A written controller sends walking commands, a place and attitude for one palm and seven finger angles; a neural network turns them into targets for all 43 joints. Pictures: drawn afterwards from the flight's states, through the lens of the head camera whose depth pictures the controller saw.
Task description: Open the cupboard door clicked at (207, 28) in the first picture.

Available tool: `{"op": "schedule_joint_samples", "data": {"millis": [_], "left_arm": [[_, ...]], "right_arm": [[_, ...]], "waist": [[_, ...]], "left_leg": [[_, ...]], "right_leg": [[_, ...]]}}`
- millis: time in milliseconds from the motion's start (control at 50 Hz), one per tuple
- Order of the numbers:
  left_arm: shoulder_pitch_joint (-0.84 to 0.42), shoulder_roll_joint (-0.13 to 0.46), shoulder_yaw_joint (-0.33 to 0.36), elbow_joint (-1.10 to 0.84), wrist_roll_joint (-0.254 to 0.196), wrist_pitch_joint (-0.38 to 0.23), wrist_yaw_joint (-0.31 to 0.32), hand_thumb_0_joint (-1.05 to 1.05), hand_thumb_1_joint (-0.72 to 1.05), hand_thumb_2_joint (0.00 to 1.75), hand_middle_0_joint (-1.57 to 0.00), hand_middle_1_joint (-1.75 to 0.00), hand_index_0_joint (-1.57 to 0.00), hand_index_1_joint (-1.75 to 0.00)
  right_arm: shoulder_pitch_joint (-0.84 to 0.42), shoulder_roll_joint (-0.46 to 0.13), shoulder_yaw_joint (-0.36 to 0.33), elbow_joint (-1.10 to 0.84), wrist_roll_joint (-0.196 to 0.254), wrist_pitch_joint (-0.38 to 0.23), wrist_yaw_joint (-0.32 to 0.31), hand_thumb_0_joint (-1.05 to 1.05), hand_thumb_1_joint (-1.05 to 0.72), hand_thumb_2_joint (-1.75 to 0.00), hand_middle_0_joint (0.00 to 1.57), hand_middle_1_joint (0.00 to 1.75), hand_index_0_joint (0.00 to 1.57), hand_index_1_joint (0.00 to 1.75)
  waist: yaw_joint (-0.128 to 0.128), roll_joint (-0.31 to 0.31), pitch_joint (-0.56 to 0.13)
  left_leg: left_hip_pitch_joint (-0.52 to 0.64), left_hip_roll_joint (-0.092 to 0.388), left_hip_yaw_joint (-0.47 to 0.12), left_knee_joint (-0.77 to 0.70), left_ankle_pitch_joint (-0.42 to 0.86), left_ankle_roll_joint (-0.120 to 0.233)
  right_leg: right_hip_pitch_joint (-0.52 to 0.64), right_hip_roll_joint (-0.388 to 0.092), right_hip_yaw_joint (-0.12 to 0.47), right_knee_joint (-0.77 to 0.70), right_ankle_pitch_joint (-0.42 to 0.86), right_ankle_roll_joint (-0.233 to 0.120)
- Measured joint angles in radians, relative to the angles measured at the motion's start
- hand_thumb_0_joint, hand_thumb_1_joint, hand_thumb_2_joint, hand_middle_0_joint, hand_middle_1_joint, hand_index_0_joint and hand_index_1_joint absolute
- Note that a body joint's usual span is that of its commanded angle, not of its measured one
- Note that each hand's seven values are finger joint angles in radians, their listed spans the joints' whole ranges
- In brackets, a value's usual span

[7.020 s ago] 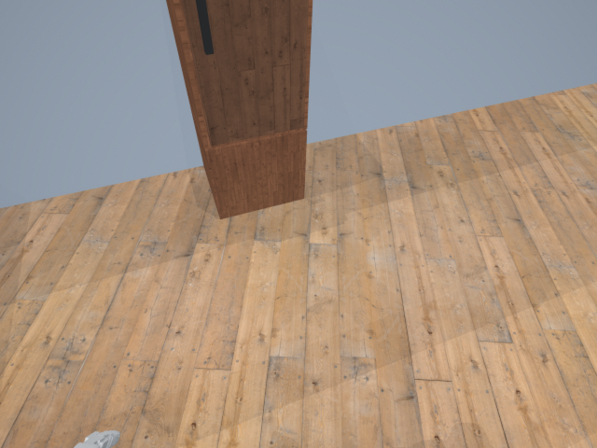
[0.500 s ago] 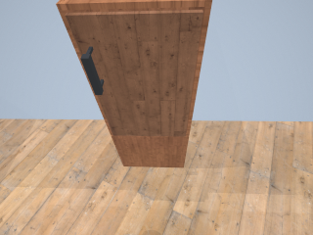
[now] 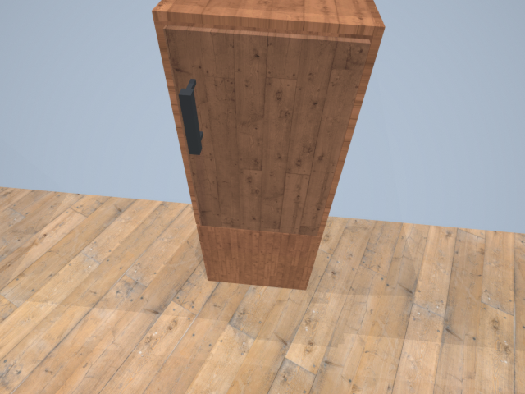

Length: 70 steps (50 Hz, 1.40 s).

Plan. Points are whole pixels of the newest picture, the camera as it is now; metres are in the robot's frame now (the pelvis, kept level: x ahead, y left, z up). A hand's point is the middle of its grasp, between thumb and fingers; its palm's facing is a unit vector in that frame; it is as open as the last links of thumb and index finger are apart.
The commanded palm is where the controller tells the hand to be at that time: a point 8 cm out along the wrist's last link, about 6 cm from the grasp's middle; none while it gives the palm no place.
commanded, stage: come to a stop and stand still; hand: left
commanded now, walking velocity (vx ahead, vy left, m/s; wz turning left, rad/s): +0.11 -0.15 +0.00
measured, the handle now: (193, 117) +0.61 +0.20 +0.08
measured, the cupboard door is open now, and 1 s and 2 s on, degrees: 0 0 0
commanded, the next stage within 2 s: look again from close up in 0.60 s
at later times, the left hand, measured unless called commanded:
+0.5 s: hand out of the picture +0.07 +0.16 -0.17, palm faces +0.07 -0.98 -0.21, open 7.2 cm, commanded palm none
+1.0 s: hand out of the picture +0.02 +0.18 -0.17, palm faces +0.04 -0.98 -0.20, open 7.3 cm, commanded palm none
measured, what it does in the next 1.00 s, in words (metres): steps on the spot: right foot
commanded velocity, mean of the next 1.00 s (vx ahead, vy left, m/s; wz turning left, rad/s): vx -0.01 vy -0.02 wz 0.00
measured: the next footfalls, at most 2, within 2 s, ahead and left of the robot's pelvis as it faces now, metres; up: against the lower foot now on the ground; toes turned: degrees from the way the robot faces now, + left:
right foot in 0.26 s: +0.10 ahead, -0.10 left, +0.00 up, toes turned -3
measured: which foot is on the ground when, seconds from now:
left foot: down 0.00-1.00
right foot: up 0.00-0.24, down 0.26-1.00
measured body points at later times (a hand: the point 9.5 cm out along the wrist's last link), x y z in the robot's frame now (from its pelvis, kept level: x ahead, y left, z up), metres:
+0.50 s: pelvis +0.04 -0.02 +0.00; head +0.06 -0.02 +0.45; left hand +0.07 +0.21 -0.16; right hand +0.03 -0.24 -0.16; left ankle -0.04 +0.12 -0.74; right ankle +0.02 -0.11 -0.74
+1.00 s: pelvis +0.02 +0.01 +0.00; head +0.02 +0.00 +0.45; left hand +0.02 +0.23 -0.16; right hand +0.04 -0.22 -0.16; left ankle -0.02 +0.12 -0.74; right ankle +0.02 -0.11 -0.74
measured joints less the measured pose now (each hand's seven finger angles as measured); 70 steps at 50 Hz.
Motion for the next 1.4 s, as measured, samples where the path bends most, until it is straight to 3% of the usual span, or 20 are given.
{"op": "schedule_joint_samples", "data": {"millis": [80,140,200,240,260,300,360,480,700,740,800,1020,1400], "left_arm": [[0.012,0.009,0.003,0.023,0.008,0.004,-0.014,0.01,0.91,0.9,-0.2,-0.3,-0.2,-0.3],[0.014,0.002,0.0,0.029,0.007,-0.008,-0.02,0.01,0.91,0.9,-0.2,-0.3,-0.2,-0.3],[-0.003,-0.014,-0.009,0.034,0.0,-0.01,-0.019,0.01,0.91,0.9,-0.19,-0.3,-0.2,-0.3],[-0.02,-0.026,-0.013,0.034,-0.005,-0.018,-0.015,0.01,0.91,0.9,-0.19,-0.3,-0.2,-0.3],[-0.025,-0.026,-0.013,0.035,-0.006,-0.026,-0.009,0.01,0.92,0.9,-0.2,-0.3,-0.2,-0.3],[-0.042,-0.04,-0.017,0.048,-0.008,-0.041,0.005,0.01,0.93,0.9,-0.2,-0.3,-0.2,-0.3],[-0.055,-0.047,-0.023,0.051,-0.01,-0.056,0.017,0.01,0.94,0.9,-0.2,-0.3,-0.2,-0.3],[-0.078,-0.042,-0.026,0.056,-0.016,-0.049,0.027,0.01,0.95,0.9,-0.2,-0.3,-0.2,-0.3],[-0.058,-0.036,-0.035,0.064,-0.014,-0.048,0.024,0.0,0.94,0.9,-0.2,-0.3,-0.2,-0.3],[-0.048,-0.044,-0.037,0.056,-0.007,-0.064,0.038,0.0,0.93,0.9,-0.2,-0.3,-0.2,-0.3],[-0.02,-0.055,-0.047,0.033,0.0,-0.077,0.039,0.0,0.93,0.9,-0.2,-0.3,-0.2,-0.3],[0.013,-0.053,-0.058,0.032,-0.003,-0.04,0.012,0.0,0.91,0.9,-0.2,-0.3,-0.2,-0.3],[-0.009,-0.058,-0.051,0.05,-0.001,-0.047,0.013,0.01,0.92,0.9,-0.2,-0.3,-0.2,-0.3]], "right_arm": [[0.059,0.045,0.022,0.032,-0.001,-0.004,-0.011,0.0,-0.91,-0.9,0.2,0.3,0.2,0.3],[0.084,0.068,0.03,0.056,0.002,-0.011,-0.019,0.0,-0.91,-0.9,0.2,0.3,0.2,0.3],[0.092,0.081,0.028,0.072,0.0,-0.018,-0.026,0.0,-0.91,-0.9,0.2,0.3,0.2,0.3],[0.092,0.083,0.024,0.083,0.003,-0.018,-0.029,0.0,-0.91,-0.9,0.2,0.3,0.2,0.3],[0.093,0.084,0.022,0.088,0.008,-0.018,-0.03,0.0,-0.91,-0.9,0.2,0.3,0.2,0.3],[0.083,0.072,0.017,0.101,0.017,-0.014,-0.03,0.0,-0.91,-0.9,0.2,0.3,0.2,0.3],[0.074,0.061,0.014,0.109,0.02,-0.002,-0.032,0.0,-0.91,-0.9,0.2,0.3,0.2,0.3],[0.037,0.052,0.016,0.12,0.016,-0.009,-0.035,0.0,-0.91,-0.9,0.2,0.3,0.2,0.3],[-0.023,0.027,0.02,0.102,0.014,-0.017,-0.039,0.01,-0.93,-0.9,0.2,0.3,0.2,0.3],[-0.031,0.016,0.017,0.076,0.018,-0.009,-0.029,0.01,-0.93,-0.9,0.2,0.3,0.2,0.3],[-0.037,-0.001,0.01,0.017,0.021,-0.014,-0.019,0.0,-0.92,-0.9,0.2,0.3,0.2,0.3],[0.033,0.008,0.037,0.0,0.008,-0.021,-0.017,0.0,-0.94,-0.9,0.2,0.3,0.2,0.3],[0.065,0.051,0.048,0.074,0.008,-0.031,-0.016,0.0,-0.91,-0.9,0.2,0.3,0.2,0.3]], "waist": [[-0.015,-0.027,-0.015],[-0.018,-0.036,-0.007],[-0.034,-0.03,0.017],[-0.042,-0.023,0.034],[-0.042,-0.025,0.04],[-0.048,0.014,0.052],[-0.058,0.042,0.047],[-0.04,0.032,0.028],[-0.02,0.02,0.023],[-0.018,0.03,0.027],[-0.025,0.05,0.043],[-0.013,0.037,0.028],[-0.023,0.03,0.046]], "left_leg": [[0.035,-0.011,-0.007,-0.07,0.039,0.002],[0.058,-0.02,-0.001,-0.115,0.057,0.001],[0.063,-0.022,0.002,-0.11,0.047,-0.004],[0.053,-0.02,0.003,-0.071,0.021,-0.013],[0.043,-0.022,0.006,-0.039,0.0,-0.019],[0.029,0.006,0.001,0.015,-0.031,-0.028],[0.008,0.032,0.01,0.06,-0.046,-0.025],[0.044,0.044,0.018,0.004,-0.039,-0.045],[0.087,0.039,0.027,-0.044,-0.014,-0.04],[0.027,0.045,0.031,0.045,-0.033,-0.027],[-0.028,0.043,0.025,0.096,-0.041,-0.011],[0.003,-0.021,0.059,0.061,-0.021,0.021],[0.01,-0.02,0.07,0.037,-0.011,0.011]], "right_leg": [[-0.05,0.013,0.039,0.226,-0.083,0.01],[-0.056,0.007,0.047,0.287,-0.088,0.023],[-0.015,0.002,0.04,0.2,-0.121,0.028],[0.039,0.001,0.033,0.063,-0.049,0.026],[0.069,-0.001,0.033,-0.004,0.011,0.014],[0.085,0.026,0.02,-0.015,-0.009,-0.017],[0.105,0.043,-0.005,-0.03,-0.028,-0.035],[0.135,0.049,-0.021,-0.051,-0.033,-0.036],[0.171,0.048,-0.014,-0.09,-0.013,-0.031],[0.152,0.052,-0.016,-0.085,-0.005,-0.027],[0.119,0.057,-0.012,-0.045,-0.009,-0.026],[0.105,-0.005,0.026,0.007,-0.023,0.008],[0.089,-0.002,0.037,0.022,-0.032,-0.003]]}}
